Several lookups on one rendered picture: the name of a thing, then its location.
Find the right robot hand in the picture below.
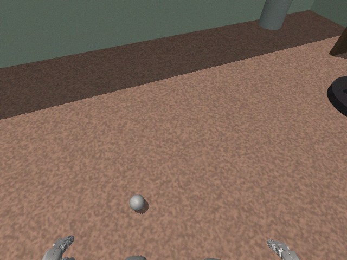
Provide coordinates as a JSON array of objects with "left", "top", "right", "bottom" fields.
[{"left": 267, "top": 239, "right": 300, "bottom": 260}]

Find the left robot hand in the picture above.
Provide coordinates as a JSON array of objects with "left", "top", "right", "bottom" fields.
[{"left": 42, "top": 236, "right": 75, "bottom": 260}]

